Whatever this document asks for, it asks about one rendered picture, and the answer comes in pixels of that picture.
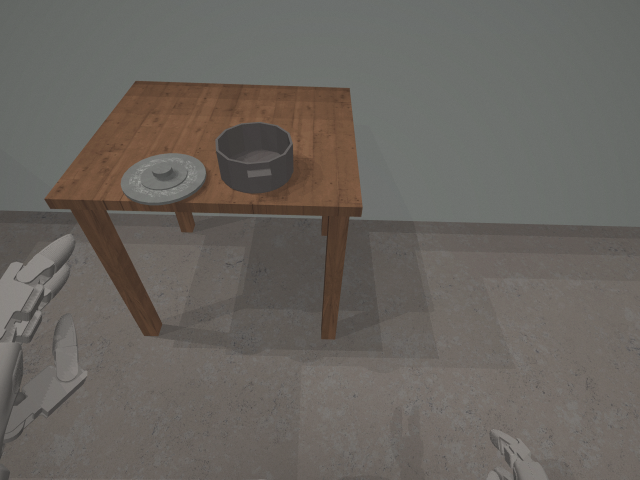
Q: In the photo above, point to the table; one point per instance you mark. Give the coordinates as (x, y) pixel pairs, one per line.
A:
(176, 117)

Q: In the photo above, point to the knob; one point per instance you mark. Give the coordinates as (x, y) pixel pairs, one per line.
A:
(162, 170)

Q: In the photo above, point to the lid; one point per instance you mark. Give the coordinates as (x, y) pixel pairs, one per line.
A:
(140, 185)

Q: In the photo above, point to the robot right hand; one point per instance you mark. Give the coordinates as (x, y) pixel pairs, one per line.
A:
(518, 457)

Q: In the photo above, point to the robot left hand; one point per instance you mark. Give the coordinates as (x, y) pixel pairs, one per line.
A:
(24, 292)

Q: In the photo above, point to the pot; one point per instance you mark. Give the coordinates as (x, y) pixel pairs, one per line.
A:
(255, 157)

